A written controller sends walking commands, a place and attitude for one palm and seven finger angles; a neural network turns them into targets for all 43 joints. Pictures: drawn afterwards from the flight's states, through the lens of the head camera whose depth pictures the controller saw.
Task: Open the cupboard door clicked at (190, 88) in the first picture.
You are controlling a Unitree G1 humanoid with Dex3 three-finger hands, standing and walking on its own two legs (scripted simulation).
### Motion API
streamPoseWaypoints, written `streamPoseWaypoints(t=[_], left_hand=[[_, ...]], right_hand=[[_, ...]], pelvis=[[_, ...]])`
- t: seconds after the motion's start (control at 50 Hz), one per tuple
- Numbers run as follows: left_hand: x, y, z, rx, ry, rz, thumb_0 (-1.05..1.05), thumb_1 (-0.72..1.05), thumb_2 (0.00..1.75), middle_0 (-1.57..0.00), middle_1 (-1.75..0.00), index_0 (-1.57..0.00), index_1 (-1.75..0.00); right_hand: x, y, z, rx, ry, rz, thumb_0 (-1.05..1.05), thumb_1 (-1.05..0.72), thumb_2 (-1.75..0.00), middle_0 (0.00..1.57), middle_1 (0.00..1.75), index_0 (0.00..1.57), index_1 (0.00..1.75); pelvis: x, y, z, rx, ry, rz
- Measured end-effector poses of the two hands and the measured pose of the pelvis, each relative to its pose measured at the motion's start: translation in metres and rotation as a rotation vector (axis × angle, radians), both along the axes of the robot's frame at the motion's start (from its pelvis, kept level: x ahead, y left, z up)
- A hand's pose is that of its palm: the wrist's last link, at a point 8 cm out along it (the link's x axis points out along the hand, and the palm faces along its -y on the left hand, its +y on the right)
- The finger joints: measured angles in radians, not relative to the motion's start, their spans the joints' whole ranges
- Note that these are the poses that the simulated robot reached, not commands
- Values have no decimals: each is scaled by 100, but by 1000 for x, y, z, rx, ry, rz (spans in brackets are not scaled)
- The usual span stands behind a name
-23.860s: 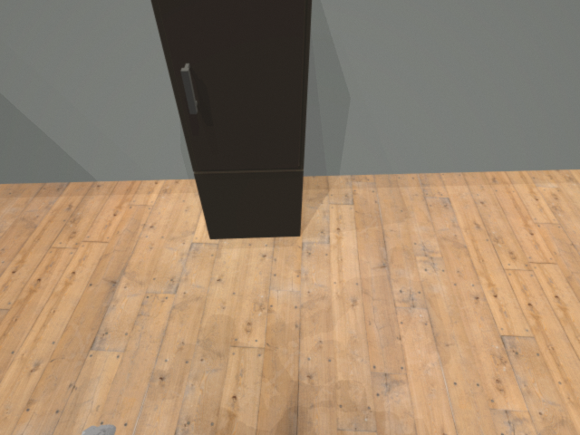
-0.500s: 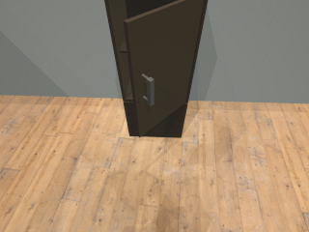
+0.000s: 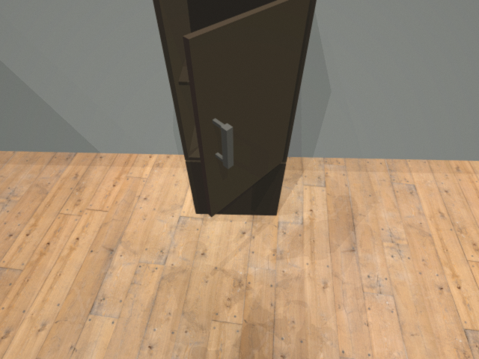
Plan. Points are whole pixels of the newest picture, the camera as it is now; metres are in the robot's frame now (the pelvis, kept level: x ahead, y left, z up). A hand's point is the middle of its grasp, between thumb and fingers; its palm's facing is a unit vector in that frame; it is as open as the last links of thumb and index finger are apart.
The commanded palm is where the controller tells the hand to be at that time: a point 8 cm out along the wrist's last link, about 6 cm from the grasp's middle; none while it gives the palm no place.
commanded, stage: walk to a spot facing it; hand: left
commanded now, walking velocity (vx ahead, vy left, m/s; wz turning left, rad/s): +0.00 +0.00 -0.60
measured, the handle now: (222, 143) +0.61 +0.09 -0.03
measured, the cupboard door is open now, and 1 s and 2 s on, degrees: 46 46 46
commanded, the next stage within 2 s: none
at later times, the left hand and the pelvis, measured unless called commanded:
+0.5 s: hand out of the picture +0.06 +0.15 -0.17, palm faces -0.21 -0.94 -0.26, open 7.4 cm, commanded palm none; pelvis -0.01 -0.03 +0.00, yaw -18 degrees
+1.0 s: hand (197, 328) +0.21 +0.11 -0.18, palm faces -0.54 -0.79 -0.30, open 7.4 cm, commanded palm none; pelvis -0.01 -0.02 -0.03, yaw -35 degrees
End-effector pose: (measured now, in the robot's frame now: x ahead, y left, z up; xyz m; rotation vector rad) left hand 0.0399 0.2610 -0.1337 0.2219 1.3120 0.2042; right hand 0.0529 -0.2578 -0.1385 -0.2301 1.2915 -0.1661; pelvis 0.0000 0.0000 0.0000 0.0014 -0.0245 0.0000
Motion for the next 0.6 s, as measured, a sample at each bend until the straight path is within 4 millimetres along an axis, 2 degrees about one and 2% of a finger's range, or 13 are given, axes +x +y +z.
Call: streamPoseWaypoints(t=[0.16,0.3,0.36,0.46,0.6], left_hand=[[2,-14,-11,-19,51,-51,0,91,90,-20,-30,-20,-30],[11,-38,-12,8,29,-106,0,91,90,-20,-30,-20,-30],[11,-47,-7,11,42,-122,0,91,90,-20,-30,-20,-30],[18,-59,0,-1,74,-190,0,91,89,-20,-30,-20,-30],[53,-55,-2,-16,49,-282,1,91,89,-20,-30,-20,-30]], right_hand=[[-25,2,-13,25,-8,-104,0,-91,-89,20,30,20,30],[-50,-20,-35,55,15,-189,0,-91,-89,20,30,20,30],[-51,-30,-29,48,13,-221,1,-91,-89,20,30,20,30],[-42,-39,-8,29,-69,-286,1,-91,-89,20,30,20,30],[-29,-38,10,-8,-170,-348,0,-91,-90,20,30,20,30]], pelvis=[[-6,-6,-11,26,7,-93],[-12,-28,-23,32,8,-166],[-14,-31,-17,26,11,-195],[-13,-34,-5,48,30,-276],[-9,-24,-2,50,49,-371]])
